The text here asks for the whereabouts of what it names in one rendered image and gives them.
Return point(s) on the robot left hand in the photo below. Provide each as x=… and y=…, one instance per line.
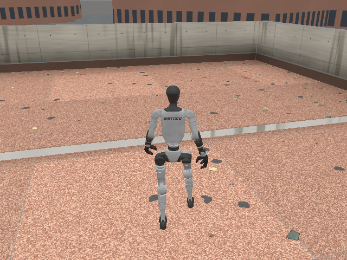
x=151, y=147

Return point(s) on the left robot upper arm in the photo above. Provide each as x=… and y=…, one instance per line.
x=153, y=122

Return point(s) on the robot left foot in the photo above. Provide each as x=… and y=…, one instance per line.
x=163, y=224

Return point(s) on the robot right forearm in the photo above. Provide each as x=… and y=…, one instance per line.
x=200, y=146

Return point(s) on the humanoid robot torso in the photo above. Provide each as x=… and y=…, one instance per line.
x=173, y=129

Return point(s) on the robot left forearm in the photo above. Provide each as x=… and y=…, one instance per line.
x=148, y=140

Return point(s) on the right robot upper arm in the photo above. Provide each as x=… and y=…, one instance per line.
x=192, y=123

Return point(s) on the robot right hand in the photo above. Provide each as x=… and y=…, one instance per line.
x=205, y=161

